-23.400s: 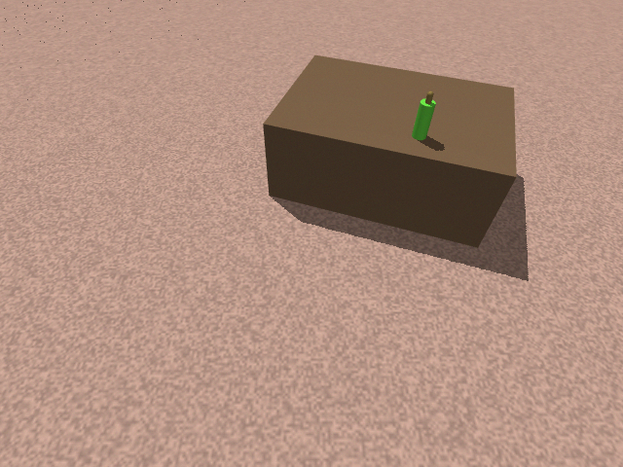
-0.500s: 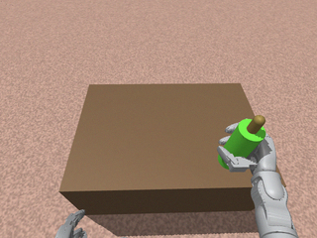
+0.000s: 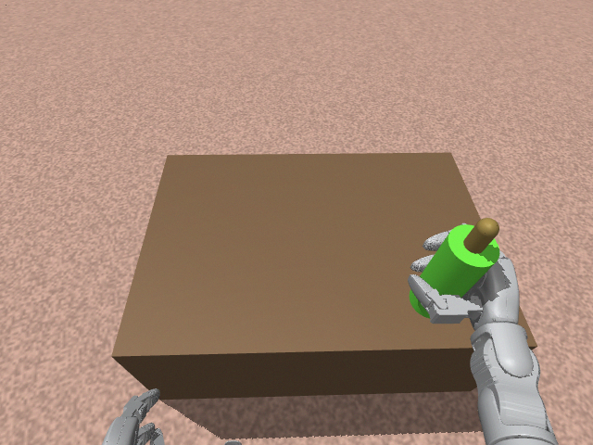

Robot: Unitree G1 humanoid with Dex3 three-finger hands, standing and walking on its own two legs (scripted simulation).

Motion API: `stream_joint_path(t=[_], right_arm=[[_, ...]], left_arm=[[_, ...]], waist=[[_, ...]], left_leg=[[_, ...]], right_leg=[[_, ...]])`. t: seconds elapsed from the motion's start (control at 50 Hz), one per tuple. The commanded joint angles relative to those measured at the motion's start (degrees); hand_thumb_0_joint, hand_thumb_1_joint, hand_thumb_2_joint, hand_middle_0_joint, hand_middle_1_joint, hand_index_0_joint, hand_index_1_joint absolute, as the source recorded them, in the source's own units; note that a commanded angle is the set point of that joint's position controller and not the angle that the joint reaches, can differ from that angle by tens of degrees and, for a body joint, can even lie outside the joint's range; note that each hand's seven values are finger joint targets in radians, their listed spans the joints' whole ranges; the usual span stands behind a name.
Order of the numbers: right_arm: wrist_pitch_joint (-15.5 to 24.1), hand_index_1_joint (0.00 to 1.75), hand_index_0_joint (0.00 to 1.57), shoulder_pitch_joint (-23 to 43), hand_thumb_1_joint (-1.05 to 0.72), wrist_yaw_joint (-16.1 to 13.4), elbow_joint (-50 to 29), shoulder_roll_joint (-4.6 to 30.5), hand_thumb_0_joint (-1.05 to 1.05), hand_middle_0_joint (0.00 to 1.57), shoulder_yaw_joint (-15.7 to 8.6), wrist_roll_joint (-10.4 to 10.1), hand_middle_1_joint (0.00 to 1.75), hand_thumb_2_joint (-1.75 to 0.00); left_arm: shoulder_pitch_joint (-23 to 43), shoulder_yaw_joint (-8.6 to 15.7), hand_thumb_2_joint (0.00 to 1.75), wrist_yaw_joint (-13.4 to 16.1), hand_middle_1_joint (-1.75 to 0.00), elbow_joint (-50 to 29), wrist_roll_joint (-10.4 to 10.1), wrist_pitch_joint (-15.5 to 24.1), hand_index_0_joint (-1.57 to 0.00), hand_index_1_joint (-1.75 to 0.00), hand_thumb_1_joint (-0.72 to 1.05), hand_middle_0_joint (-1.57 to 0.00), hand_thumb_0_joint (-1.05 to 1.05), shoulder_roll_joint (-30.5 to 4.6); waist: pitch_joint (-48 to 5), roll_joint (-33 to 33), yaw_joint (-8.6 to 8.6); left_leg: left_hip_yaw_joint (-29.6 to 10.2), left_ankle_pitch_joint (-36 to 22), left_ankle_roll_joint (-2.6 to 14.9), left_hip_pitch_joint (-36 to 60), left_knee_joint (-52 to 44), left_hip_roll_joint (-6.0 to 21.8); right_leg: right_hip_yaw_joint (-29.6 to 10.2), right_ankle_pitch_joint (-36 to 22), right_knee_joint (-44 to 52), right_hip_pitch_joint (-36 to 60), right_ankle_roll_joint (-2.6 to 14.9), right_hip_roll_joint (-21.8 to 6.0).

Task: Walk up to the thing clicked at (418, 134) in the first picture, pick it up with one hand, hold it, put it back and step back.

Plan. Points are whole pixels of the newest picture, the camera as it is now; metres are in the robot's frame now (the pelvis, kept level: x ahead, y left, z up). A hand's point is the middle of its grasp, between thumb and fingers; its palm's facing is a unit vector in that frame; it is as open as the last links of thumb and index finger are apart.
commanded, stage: hold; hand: right
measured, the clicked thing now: (455, 267) +0.32 -0.18 +0.09
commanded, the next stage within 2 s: crouch in 0.52 s
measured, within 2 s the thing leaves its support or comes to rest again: neither
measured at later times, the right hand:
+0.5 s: hand (441, 274) +0.33 -0.17 +0.07, palm faces +0.07 +1.00 +0.01, open 7.6 cm
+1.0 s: hand (420, 280) +0.36 -0.17 -0.01, palm faces +0.06 +1.00 +0.03, open 7.6 cm
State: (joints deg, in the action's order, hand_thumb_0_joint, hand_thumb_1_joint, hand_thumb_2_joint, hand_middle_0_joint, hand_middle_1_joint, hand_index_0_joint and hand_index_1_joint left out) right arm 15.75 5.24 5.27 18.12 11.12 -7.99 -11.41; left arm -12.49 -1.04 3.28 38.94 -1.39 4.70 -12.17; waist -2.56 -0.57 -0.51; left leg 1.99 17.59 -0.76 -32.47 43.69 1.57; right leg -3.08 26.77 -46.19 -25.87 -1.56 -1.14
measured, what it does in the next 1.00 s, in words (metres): stands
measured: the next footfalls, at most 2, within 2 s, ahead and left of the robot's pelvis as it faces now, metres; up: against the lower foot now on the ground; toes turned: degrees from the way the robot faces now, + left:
none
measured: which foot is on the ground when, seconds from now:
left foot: down 0.00-1.00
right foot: down 0.00-1.00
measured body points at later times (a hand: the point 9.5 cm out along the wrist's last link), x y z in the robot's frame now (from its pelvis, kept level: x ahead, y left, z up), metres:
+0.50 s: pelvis +0.00 +0.00 +0.00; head +0.04 -0.01 +0.45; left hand +0.14 +0.23 -0.11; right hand +0.32 -0.23 +0.07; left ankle +0.05 +0.13 -0.71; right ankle -0.03 -0.14 -0.71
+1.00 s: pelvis -0.02 +0.00 -0.04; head +0.07 -0.02 +0.40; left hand +0.11 +0.25 -0.14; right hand +0.35 -0.23 -0.01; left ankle +0.05 +0.13 -0.71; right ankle -0.03 -0.14 -0.71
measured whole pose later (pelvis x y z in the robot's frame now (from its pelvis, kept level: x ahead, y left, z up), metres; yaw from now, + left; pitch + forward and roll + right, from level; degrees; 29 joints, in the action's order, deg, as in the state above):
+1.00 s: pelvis -0.02 +0.00 -0.04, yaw +0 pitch +15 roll +0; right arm 25.0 21.6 8.2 39.2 13.0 -12.1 -10.1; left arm -12.2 -0.4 1.8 38.6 -0.1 6.0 -13.3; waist -4.3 2.0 -2.4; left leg 1.5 20.8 -0.7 -51.1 57.1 2.4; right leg -3.1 30.6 -60.2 -44.4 -1.6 -0.1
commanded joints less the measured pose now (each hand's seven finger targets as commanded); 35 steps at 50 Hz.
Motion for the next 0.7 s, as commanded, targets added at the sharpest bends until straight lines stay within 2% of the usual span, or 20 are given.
stream_joint_path(t=[0.0, 0.02, 0.08, 0.1, 0.16, 0.18, 0.2, 0.22, 0.24, 0.26, 0.3, 0.36, 0.38, 0.4, 0.42, 0.44, 0.46, 0.52, 0.6, 0.68], right_arm=[[4.55, 1.37, 1.35, 16.05, -0.36, 0.12, -13.32, 7.41, 0.0, 1.33, -3.19, -0.86, 1.37, -1.24], [4.09, 1.38, 1.36, 12.87, -0.39, -0.03, -8.88, 6.51, 0.0, 1.34, -3.15, -0.77, 1.38, -1.25], [4.52, 1.39, 1.36, 16.25, -0.35, 0.01, -15.76, 8.52, 0.0, 1.34, -4.07, -0.7, 1.39, -1.25], [3.87, 1.39, 1.36, 12.25, -0.37, 0.27, -7.96, 5.3, 0.0, 1.34, -1.6, -0.69, 1.39, -1.25], [5.26, 1.38, 1.35, 17.81, -0.37, 0.21, -15.21, 8.84, 0.0, 1.33, -4.02, -0.55, 1.38, -1.25], [5.07, 1.39, 1.36, 16.62, -0.4, 0.06, -12.27, 8.65, 0.0, 1.35, -4.25, -0.55, 1.39, -1.25], [5.41, 1.39, 1.36, 19.39, -0.36, 0.06, -18.23, 9.51, 0.0, 1.34, -4.55, -0.71, 1.39, -1.25], [4.5, 1.41, 1.37, 13.87, -0.35, -0.09, -9.71, 6.5, 0.0, 1.35, -2.69, -0.38, 1.41, -1.27], [5.02, 1.39, 1.35, 16.28, -0.33, -0.05, -14.95, 7.72, 0.0, 1.33, -3.53, -0.74, 1.39, -1.25], [4.67, 1.37, 1.34, 13.93, -0.34, 0.06, -9.49, 5.76, 0.0, 1.32, -2.1, -0.56, 1.37, -1.24], [4.91, 1.37, 1.34, 17.64, -0.34, 0.23, -12.34, 6.45, 0.0, 1.32, -1.96, -0.72, 1.37, -1.24], [4.64, 1.36, 1.33, 16.23, -0.34, 0.11, -12.28, 7.02, 0.0, 1.31, -2.73, -0.67, 1.36, -1.23], [4.48, 1.36, 1.33, 16.17, -0.34, 0.18, -10.71, 5.88, 0.0, 1.31, -1.78, -0.59, 1.36, -1.23], [4.69, 1.37, 1.34, 16.61, -0.34, 0.02, -12.51, 7.61, 0.0, 1.32, -3.23, -0.55, 1.37, -1.24], [4.6, 1.37, 1.34, 15.55, -0.36, 0.08, -11.19, 7.4, 0.0, 1.33, -3.22, -0.53, 1.37, -1.23], [5.07, 1.37, 1.34, 18.58, -0.34, -0.02, -18.54, 9.34, 0.0, 1.32, -4.14, -0.65, 1.37, -1.24], [3.94, 1.37, 1.34, 12.47, -0.35, -0.04, -8.51, 5.82, 0.0, 1.32, -1.8, -0.24, 1.37, -1.23], [4.8, 1.36, 1.33, 15.21, -0.33, -0.01, -11.15, 7.43, 0.0, 1.31, -3.95, -0.7, 1.36, -1.23], [4.7, 1.37, 1.32, 14.55, -0.26, 0.19, -11.35, 5.69, 0.0, 1.31, -1.73, -0.5, 1.37, -1.23], [4.92, 1.47, 1.46, 16.42, -0.38, 0.43, -7.34, 6.35, 0.0, 1.45, -2.9, -0.42, 1.47, -1.3]], left_arm=[[2.42, 2.65, 0.93, 0.3, -0.29, -6.75, 0.14, 2.62, -0.18, -0.3, 0.87, -0.19, 0.0, -7.01], [2.67, 2.44, 0.93, 0.38, -0.29, -6.75, 0.1, 2.61, -0.18, -0.3, 0.87, -0.19, 0.0, -6.78], [2.0, 2.84, 0.93, 0.19, -0.29, -7.15, 0.21, 2.56, -0.18, -0.3, 0.87, -0.19, 0.0, -7.16], [2.41, 2.39, 0.92, 0.26, -0.29, -7.04, 0.09, 2.34, -0.18, -0.3, 0.88, -0.19, 0.0, -6.87], [1.98, 2.56, 0.93, 0.07, -0.29, -7.12, 0.18, 2.48, -0.18, -0.3, 0.87, -0.19, 0.0, -6.81], [2.46, 2.29, 0.93, 0.31, -0.29, -7.23, 0.18, 2.43, -0.18, -0.3, 0.87, -0.19, 0.0, -6.53], [2.12, 2.72, 0.93, 0.27, -0.29, -7.44, 0.23, 2.51, -0.18, -0.3, 0.87, -0.19, 0.0, -7.14], [1.67, 2.48, 0.93, 0.31, -0.29, -6.93, 0.24, 2.59, -0.18, -0.3, 0.87, -0.19, 0.0, -6.91], [1.98, 3.03, 0.93, 0.27, -0.29, -7.44, 0.23, 2.59, -0.18, -0.3, 0.87, -0.19, 0.0, -7.44], [1.77, 2.58, 0.93, 0.21, -0.29, -6.89, 0.18, 2.62, -0.18, -0.3, 0.87, -0.19, 0.0, -7.07], [1.54, 2.62, 0.93, 0.33, -0.29, -6.66, 0.2, 2.55, -0.18, -0.3, 0.87, -0.19, 0.0, -7.01], [2.21, 2.59, 0.93, 0.14, -0.29, -7.14, 0.15, 2.4, -0.18, -0.3, 0.87, -0.19, 0.0, -6.93], [1.95, 2.73, 0.93, 0.25, -0.29, -7.25, 0.15, 2.61, -0.18, -0.3, 0.87, -0.19, 0.0, -7.19], [1.95, 2.8, 0.93, 0.05, -0.29, -7.02, 0.17, 2.48, -0.18, -0.3, 0.87, -0.19, 0.0, -7.15], [1.89, 2.74, 0.93, 0.13, -0.29, -7.04, 0.15, 2.43, -0.18, -0.3, 0.87, -0.19, 0.0, -7.01], [1.96, 3.04, 0.93, 0.16, -0.29, -8.0, 0.11, 2.6, -0.18, -0.3, 0.87, -0.19, 0.0, -7.45], [1.42, 2.59, 0.93, 0.12, -0.29, -6.82, 0.12, 2.48, -0.18, -0.3, 0.87, -0.19, 0.0, -7.11], [1.25, 3.01, 0.93, -0.05, -0.29, -6.61, 0.14, 2.41, -0.18, -0.3, 0.87, -0.19, 0.0, -7.42], [0.92, 2.86, 0.91, -0.24, -0.31, -6.91, 0.18, 2.15, -0.2, -0.31, 0.87, -0.2, 0.0, -7.33], [0.48, 3.04, 0.93, -0.15, -0.3, -6.21, 0.24, 2.09, -0.18, -0.31, 0.88, -0.19, 0.0, -7.33]], waist=[[-14.1, -0.11, -0.23], [-11.84, 2.33, -0.85], [-17.27, -1.62, 0.74], [-11.49, 1.37, -0.67], [-17.41, -1.23, 0.49], [-14.92, -0.13, -0.12], [-18.43, -2.29, 0.34], [-14.56, -0.67, -0.5], [-16.79, -1.84, 0.01], [-13.59, 0.24, -1.05], [-14.78, -1.47, -1.25], [-13.49, -0.44, 0.24], [-13.57, 1.07, -0.97], [-14.87, -0.42, 0.24], [-14.68, 0.28, -0.19], [-19.1, -2.35, 0.99], [-14.31, 0.11, -0.31], [-15.42, 0.54, -0.09], [-15.53, -0.99, -0.28], [-13.38, 0.98, -1.17]], left_leg=[[0.25, -12.79, 0.93, 14.36, -4.99, -0.77], [0.27, -11.24, 0.71, 14.19, -5.67, -0.79], [0.19, -13.44, 1.29, 15.92, -4.75, -0.71], [0.44, -11.82, 1.1, 14.15, -5.24, -0.88], [-0.4, -14.21, 1.28, 17.41, -5.04, -0.27], [-0.4, -12.75, 0.91, 16.13, -5.62, -0.4], [-0.23, -14.11, 1.24, 16.27, -4.77, -0.57], [0.15, -14.47, 1.47, 15.05, -4.51, -0.78], [0.19, -15.43, 1.53, 14.89, -4.03, -0.76], [0.64, -14.74, 1.53, 13.95, -3.96, -1.07], [0.44, -14.26, 1.51, 13.87, -4.24, -0.98], [0.54, -11.48, 1.25, 14.3, -5.08, -0.91], [0.65, -11.63, 1.32, 14.05, -4.91, -1.06], [0.45, -12.36, 1.29, 15.27, -4.97, -0.86], [0.22, -12.52, 1.16, 15.52, -5.33, -0.72], [0.32, -14.26, 1.4, 16.97, -4.66, -0.79], [0.48, -14.07, 1.48, 15.59, -4.71, -0.94], [0.73, -15.62, 1.52, 15.84, -4.0, -0.95], [0.55, -16.84, 1.89, 15.05, -3.23, -0.96], [0.23, -15.4, 1.54, 13.35, -3.58, -0.75]], right_leg=[[1.96, -15.75, 7.15, -1.37, 1.71, 1.28], [2.11, -13.95, 7.26, -2.54, 1.98, 1.39], [2.04, -16.91, 7.57, -0.11, 1.46, 1.33], [1.99, -15.26, 7.65, -2.27, 1.65, 1.26], [2.41, -16.42, 7.09, -0.94, 1.5, 1.66], [2.52, -15.1, 6.97, -1.6, 1.87, 1.69], [2.09, -17.13, 7.31, 0.87, 1.53, 1.42], [2.06, -17.83, 7.4, -0.56, 1.33, 1.38], [1.93, -19.13, 7.13, 0.44, 1.21, 1.24], [1.62, -19.09, 7.33, -0.7, 1.16, 1.01], [1.59, -18.39, 7.35, -0.48, 1.2, 1.0], [1.72, -15.31, 8.06, -1.43, 1.41, 1.08], [1.48, -15.53, 8.02, -1.73, 1.49, 0.96], [1.74, -15.96, 7.89, -1.23, 1.43, 1.2], [2.05, -15.54, 7.59, -1.57, 1.65, 1.44], [1.88, -18.01, 7.95, 1.26, 1.23, 1.29], [1.9, -17.89, 7.86, -0.74, 1.25, 1.27], [1.49, -19.38, 7.62, -1.39, 1.11, 1.04], [1.58, -21.92, 7.13, -0.16, 0.72, 0.97], [1.81, -18.7, 6.38, -2.16, 1.38, 1.11]])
